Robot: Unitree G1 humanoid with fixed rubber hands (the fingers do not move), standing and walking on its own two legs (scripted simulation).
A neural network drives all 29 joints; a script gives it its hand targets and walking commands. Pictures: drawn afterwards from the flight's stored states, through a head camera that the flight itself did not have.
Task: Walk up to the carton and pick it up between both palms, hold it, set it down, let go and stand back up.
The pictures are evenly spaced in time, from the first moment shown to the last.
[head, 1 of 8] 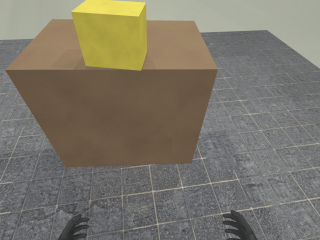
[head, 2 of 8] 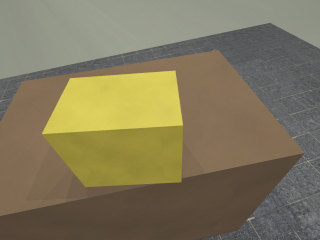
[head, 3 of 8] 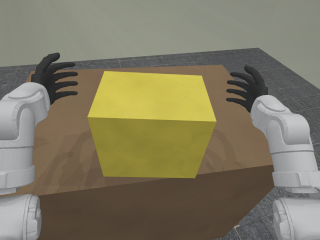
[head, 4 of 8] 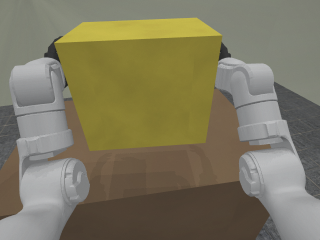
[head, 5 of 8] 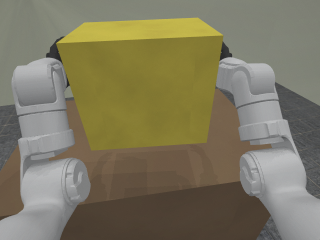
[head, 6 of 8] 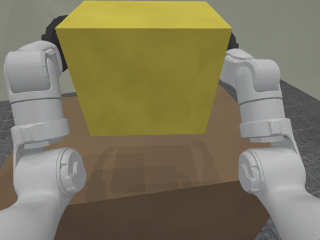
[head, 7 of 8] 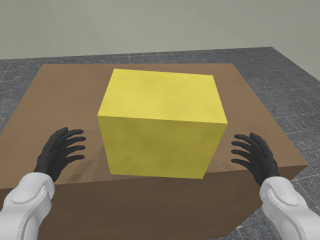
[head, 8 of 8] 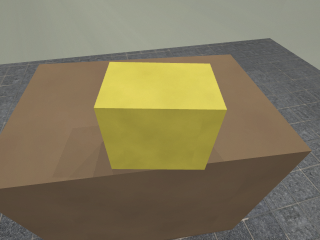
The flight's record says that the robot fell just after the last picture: no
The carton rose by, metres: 0.22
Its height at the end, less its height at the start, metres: +0.00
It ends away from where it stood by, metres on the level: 0.01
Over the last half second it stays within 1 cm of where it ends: yes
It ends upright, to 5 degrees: yes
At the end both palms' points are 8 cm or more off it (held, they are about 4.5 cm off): yes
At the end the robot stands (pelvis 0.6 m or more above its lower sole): yes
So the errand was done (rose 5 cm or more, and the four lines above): yes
